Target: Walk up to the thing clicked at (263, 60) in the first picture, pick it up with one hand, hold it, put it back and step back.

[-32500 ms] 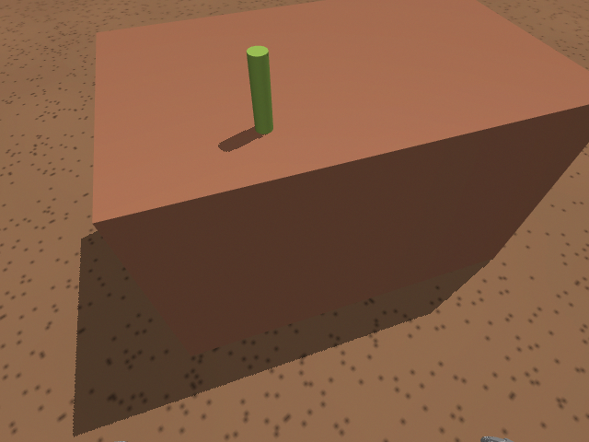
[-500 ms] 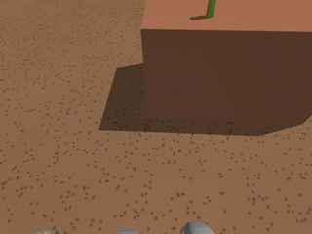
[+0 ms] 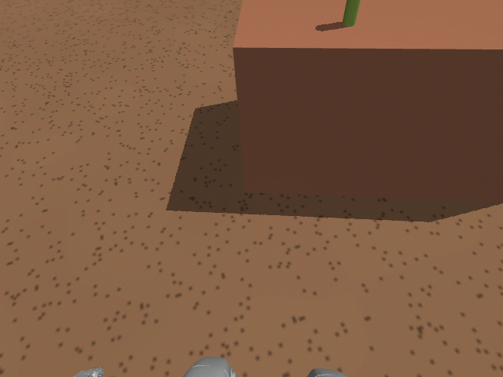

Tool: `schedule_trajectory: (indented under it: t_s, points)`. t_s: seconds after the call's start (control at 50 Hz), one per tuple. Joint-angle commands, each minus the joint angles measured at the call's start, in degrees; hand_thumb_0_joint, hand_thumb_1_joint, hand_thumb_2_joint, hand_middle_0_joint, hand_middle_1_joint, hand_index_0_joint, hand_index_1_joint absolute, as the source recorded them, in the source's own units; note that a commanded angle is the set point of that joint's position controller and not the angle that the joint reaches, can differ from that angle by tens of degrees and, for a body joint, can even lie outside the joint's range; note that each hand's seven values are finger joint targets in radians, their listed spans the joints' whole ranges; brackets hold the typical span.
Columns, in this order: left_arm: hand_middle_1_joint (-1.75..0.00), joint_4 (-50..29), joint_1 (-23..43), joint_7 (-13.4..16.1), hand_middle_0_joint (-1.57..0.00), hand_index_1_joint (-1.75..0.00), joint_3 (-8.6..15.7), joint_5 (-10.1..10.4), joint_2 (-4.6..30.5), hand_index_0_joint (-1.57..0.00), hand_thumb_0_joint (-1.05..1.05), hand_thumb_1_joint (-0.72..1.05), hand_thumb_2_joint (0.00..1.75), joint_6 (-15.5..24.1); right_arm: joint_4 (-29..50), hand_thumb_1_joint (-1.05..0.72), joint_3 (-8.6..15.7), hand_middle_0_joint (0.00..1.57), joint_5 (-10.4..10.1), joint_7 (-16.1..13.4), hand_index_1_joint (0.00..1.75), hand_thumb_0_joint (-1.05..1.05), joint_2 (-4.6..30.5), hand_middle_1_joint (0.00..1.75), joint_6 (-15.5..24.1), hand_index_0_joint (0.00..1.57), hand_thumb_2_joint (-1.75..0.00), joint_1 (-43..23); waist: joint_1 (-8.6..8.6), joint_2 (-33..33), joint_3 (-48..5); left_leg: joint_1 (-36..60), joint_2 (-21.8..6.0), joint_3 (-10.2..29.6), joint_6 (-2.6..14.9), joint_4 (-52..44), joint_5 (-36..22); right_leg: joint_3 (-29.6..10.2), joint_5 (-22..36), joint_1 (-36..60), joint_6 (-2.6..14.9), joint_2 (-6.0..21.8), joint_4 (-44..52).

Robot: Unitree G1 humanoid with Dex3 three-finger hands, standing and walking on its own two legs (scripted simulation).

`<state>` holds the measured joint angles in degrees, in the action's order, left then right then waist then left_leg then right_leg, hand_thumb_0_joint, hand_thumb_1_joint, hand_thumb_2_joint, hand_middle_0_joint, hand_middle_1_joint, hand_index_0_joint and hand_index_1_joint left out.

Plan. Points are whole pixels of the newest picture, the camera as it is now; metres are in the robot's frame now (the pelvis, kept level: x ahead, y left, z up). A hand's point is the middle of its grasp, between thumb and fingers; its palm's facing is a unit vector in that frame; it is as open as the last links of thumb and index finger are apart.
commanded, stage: step back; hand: right
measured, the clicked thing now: out of the picture +1.11 -0.26 +0.08
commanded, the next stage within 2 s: stand in 0.28 s
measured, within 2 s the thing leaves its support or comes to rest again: neither
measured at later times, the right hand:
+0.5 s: hand (405, 369) +0.14 -0.23 -0.13, palm faces +0.01 +0.95 -0.32, open 7.3 cm
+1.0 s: hand out of the picture +0.07 -0.24 -0.14, palm faces +0.02 +0.95 -0.32, open 7.4 cm
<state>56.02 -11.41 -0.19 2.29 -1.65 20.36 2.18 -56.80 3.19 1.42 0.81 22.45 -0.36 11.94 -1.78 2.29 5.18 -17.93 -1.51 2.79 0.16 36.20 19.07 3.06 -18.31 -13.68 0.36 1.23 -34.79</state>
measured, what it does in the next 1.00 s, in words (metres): stands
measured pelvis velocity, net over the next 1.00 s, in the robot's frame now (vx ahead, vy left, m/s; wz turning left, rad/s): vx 0.01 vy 0.01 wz -0.03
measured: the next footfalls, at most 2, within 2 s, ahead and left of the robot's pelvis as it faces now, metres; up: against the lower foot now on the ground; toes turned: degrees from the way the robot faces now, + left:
none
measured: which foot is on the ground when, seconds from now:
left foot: down 0.00-1.00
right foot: down 0.00-1.00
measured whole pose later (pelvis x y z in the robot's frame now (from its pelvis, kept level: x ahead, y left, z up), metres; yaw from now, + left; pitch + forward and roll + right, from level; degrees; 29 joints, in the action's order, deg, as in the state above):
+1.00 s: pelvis +0.01 +0.01 +0.02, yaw -2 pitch -3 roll +0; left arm 65.9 -6.3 -0.7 -0.3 -0.7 20.4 0.9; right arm -66.2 0.6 0.6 1.1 20.0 0.4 6.3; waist 0.4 0.5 3.4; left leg -9.1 -1.9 0.2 -1.5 19.5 7.9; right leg 0.4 -10.8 -6.0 -0.9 0.8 -19.3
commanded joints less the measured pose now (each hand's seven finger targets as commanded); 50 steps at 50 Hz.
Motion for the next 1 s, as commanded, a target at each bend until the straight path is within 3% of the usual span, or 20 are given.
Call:
schedule_trajectory:
  t_s: [0.0,0.02,0.04,0.06,0.1,0.12,0.14,0.22,0.24,0.26,0.3,0.38,0.62,0.74,0.9,0.98]
  points:
    - [-0.3,-4.76,3.66,0.99,-0.2,-0.3,2.39,1.27,11.99,-0.2,0.0,0.9,0.9,0.18,1.63,-0.9,2.52,0.2,0.5,-1.74,0.3,0.0,10.03,0.3,1.93,0.2,-0.9,1.66,1.72,-3.77,-7.81,11.66,-4.43,4.37,2.59,-10.95,-18.89,-6.63,17.87,-4.42,2.77,6.44,0.26]
    - [-0.3,-4.63,2.65,0.93,-0.2,-0.3,1.92,1.88,10.64,-0.2,0.0,0.9,0.9,-0.22,2.66,-0.9,2.7,0.2,0.6,-1.9,0.3,0.0,12.72,0.3,2.27,0.2,-0.9,-1.02,0.42,2.34,-8.6,9.31,-11.36,13.36,5.95,-14.31,-18.16,-4.27,8.82,-4.3,0.76,1.71,-3.39]
    - [-0.3,-3.07,2.57,1.18,-0.2,-0.3,2.29,2.3,11.78,-0.2,0.0,0.9,0.9,-1.0,3.17,-0.9,2.63,0.2,0.24,-1.73,0.3,0.0,14.99,0.3,2.09,0.2,-0.9,-4.41,-0.25,4.35,-8.07,2.01,-14.31,15.16,10.2,-14.87,-11.74,-2.4,-4.86,0.42,0.71,-0.36,-3.35]
    - [-0.3,-1.95,2.3,1.25,-0.2,-0.3,2.24,1.89,12.12,-0.2,0.0,0.9,0.9,-1.19,3.1,-0.9,2.67,0.2,0.33,-1.56,0.3,0.0,14.78,0.3,1.83,0.2,-0.9,-6.98,-0.59,5.17,-6.31,-2.0,-14.33,14.55,10.38,-15.51,-7.89,-2.57,-7.35,3.86,1.09,0.1,-2.54]
    - [-0.3,-0.86,1.6,1.03,-0.2,-0.3,2.03,1.34,12.1,-0.2,0.0,0.9,0.9,-0.54,2.67,-0.9,1.52,0.2,0.25,-1.45,0.3,0.0,12.04,0.3,1.6,0.2,-0.9,-8.71,-1.55,4.64,-6.11,-0.15,-9.98,8.59,5.93,-13.37,-10.31,-4.43,1.44,5.19,1.66,1.77,5.03]
    - [-0.3,-0.63,1.9,1.01,-0.2,-0.3,2.3,1.3,13.07,-0.2,0.0,0.9,0.9,-0.16,2.45,-0.9,1.09,0.2,0.0,-1.56,0.3,0.0,10.83,0.3,1.73,0.2,-0.9,-8.45,-0.88,3.98,-7.53,1.1,-7.73,6.33,4.11,-11.13,-14.73,-6.18,8.35,5.9,1.99,2.83,5.58]
    - [-0.3,-0.46,2.11,1.01,-0.2,-0.3,2.36,1.49,13.45,-0.2,0.0,0.9,0.9,0.0,2.13,-0.9,0.81,0.2,-0.16,-1.62,0.3,0.0,10.29,0.3,1.84,0.2,-0.9,-8.14,-0.45,3.47,-8.28,2.0,-6.46,5.12,3.35,-10.28,-15.4,-7.06,11.87,5.96,1.97,3.45,5.68]
    - [-0.3,0.74,5.46,0.97,-0.2,-0.3,1.7,1.63,13.01,-0.2,0.0,0.9,0.9,-0.18,0.31,-0.9,0.78,0.2,-0.31,-1.5,0.3,0.0,10.07,0.3,1.83,0.2,-0.9,-9.34,0.47,2.44,-7.62,4.96,-6.72,4.76,3.1,-12.44,-16.7,-7.11,13.07,4.52,1.65,4.0,7.31]
    - [-0.3,0.85,5.1,1.01,-0.2,-0.3,1.66,1.59,12.9,-0.2,0.0,0.9,0.9,-0.07,0.02,-0.9,0.75,0.2,-0.38,-1.52,0.3,0.0,10.07,0.3,1.91,0.2,-0.9,-9.8,0.26,2.18,-8.6,6.37,-7.07,4.35,3.18,-12.19,-19.08,-6.83,14.35,5.12,1.57,4.11,7.94]
    - [-0.3,2.4,4.92,0.73,-0.2,-0.3,0.25,1.8,11.02,-0.2,0.0,0.9,0.9,-0.1,-0.44,-0.9,0.36,0.2,-0.98,-1.22,0.3,0.0,10.64,0.3,2.44,0.2,-0.9,-8.44,1.26,1.86,-10.03,8.69,-7.1,5.13,2.72,-12.85,-22.54,-7.19,16.68,6.71,1.11,4.56,9.67]
    - [-0.3,3.09,5.2,0.7,-0.2,-0.3,0.29,1.83,11.74,-0.2,0.0,0.9,0.9,0.2,-1.26,-0.9,0.23,0.2,-1.07,-1.14,0.3,0.0,10.17,0.3,2.9,0.2,-0.9,-8.72,1.34,0.29,-11.0,12.06,-6.87,3.85,2.36,-12.05,-28.83,-7.5,21.09,7.3,0.81,5.14,10.45]
    - [-0.3,4.0,7.97,0.8,-0.2,-0.3,0.07,1.48,12.34,-0.2,0.0,0.9,0.9,0.3,-1.99,-0.9,0.03,0.2,-1.32,-1.02,0.3,0.0,9.52,0.3,2.46,0.2,-0.9,-10.01,2.14,-2.36,-8.78,11.95,-6.25,2.99,1.75,-14.09,-24.09,-7.3,20.37,7.3,0.45,5.69,13.92]
    - [-0.3,6.21,8.58,0.44,-0.2,-0.3,-0.05,1.22,12.22,-0.2,0.0,0.9,0.9,0.38,-4.05,-0.9,-0.38,0.2,-1.15,-0.56,0.3,0.0,9.44,0.3,2.38,0.2,-0.9,-11.92,1.74,-1.6,-6.07,11.77,-5.69,2.32,0.55,-19.22,-13.4,-8.02,10.54,6.18,0.1,6.16,19.76]
    - [-0.3,6.46,8.65,0.37,-0.2,-0.3,0.03,1.34,12.55,-0.2,0.0,0.9,0.9,0.29,-4.89,-0.9,-0.68,0.2,-1.0,-0.58,0.3,0.0,9.53,0.3,2.65,0.2,-0.9,-10.98,1.71,-1.58,-7.25,11.83,-6.01,2.27,0.25,-20.07,-15.52,-7.86,12.45,7.77,0.38,6.3,19.21]
    - [-0.3,6.91,7.73,0.24,-0.2,-0.3,-0.04,1.07,12.45,-0.2,0.0,0.9,0.9,-0.18,-5.79,-0.9,-0.63,0.2,-0.91,-0.53,0.3,0.0,9.89,0.3,2.09,0.2,-0.9,-9.4,1.94,-2.09,-4.07,9.14,-5.53,2.86,0.3,-21.27,-5.74,-8.2,3.25,4.47,0.5,5.81,20.94]
    - [-0.3,6.49,7.98,0.19,-0.2,-0.3,-0.01,1.26,12.41,-0.2,0.0,0.9,0.9,-0.09,-5.86,-0.9,-0.88,0.2,-0.76,-0.57,0.3,0.0,9.66,0.3,2.22,0.2,-0.9,-8.52,2.12,-1.89,-5.26,9.38,-5.72,2.72,0.37,-20.85,-9.28,-8.32,7.05,5.62,0.67,6.05,20.32]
